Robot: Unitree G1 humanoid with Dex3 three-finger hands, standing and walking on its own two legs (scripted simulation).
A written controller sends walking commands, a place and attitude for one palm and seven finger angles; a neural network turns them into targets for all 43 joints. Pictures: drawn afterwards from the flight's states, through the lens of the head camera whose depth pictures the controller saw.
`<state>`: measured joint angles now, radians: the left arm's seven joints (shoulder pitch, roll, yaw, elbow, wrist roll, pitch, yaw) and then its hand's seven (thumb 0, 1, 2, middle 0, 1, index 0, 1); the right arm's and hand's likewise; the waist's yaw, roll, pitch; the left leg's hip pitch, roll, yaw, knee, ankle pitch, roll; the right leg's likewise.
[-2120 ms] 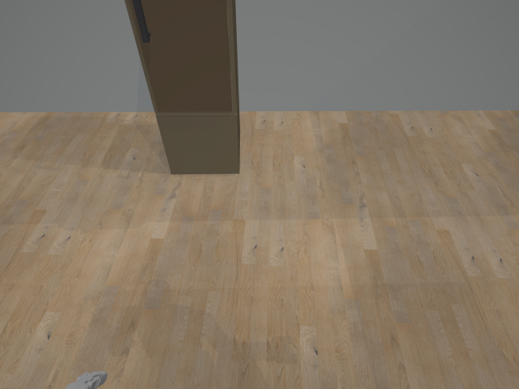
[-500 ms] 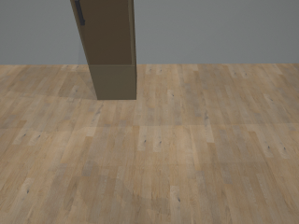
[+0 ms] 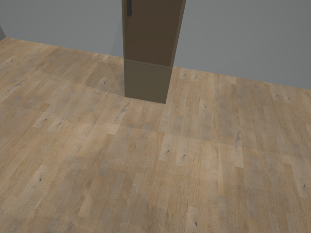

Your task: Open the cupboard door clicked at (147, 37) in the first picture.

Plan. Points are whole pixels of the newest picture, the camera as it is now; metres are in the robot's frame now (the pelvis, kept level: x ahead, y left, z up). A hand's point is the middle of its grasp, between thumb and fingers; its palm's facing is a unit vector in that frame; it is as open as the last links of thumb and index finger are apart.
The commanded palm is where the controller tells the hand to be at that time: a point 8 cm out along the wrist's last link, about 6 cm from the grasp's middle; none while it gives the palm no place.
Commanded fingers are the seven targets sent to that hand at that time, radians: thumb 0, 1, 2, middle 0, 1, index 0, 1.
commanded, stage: walk to a spot facing it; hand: left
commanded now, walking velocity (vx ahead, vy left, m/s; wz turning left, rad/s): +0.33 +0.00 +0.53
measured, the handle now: (130, 1) +1.26 +0.21 +0.07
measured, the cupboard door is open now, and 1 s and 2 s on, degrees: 0 0 0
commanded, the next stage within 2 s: turn to face it in 0.66 s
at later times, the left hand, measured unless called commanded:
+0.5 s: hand (80, 185) +0.28 +0.24 -0.16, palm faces +0.14 -0.98 -0.14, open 7.4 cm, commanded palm none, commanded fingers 0.00 0.90 0.90 -0.20 -0.30 -0.20 -0.30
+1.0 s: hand (90, 176) +0.31 +0.22 -0.16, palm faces +0.31 -0.94 -0.16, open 7.3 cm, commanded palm none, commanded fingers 0.00 0.90 0.90 -0.20 -0.30 -0.20 -0.30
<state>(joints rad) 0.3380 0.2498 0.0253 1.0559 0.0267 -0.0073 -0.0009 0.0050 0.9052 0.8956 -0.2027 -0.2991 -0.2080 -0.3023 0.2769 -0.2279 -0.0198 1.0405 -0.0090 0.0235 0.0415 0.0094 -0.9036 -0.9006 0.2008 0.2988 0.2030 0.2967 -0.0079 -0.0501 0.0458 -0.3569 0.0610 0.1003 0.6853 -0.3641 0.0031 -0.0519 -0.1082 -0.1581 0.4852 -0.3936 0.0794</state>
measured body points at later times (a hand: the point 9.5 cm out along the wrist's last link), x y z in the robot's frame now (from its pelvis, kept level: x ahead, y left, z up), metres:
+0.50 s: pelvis +0.19 +0.06 +0.01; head +0.21 +0.08 +0.46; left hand +0.27 +0.30 -0.14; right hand +0.14 -0.15 -0.14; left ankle +0.04 +0.09 -0.73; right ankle +0.34 -0.06 -0.67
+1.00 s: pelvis +0.41 +0.09 +0.01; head +0.43 +0.10 +0.46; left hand +0.30 +0.27 -0.15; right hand +0.56 -0.11 -0.14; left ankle +0.45 +0.24 -0.70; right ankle +0.40 -0.01 -0.73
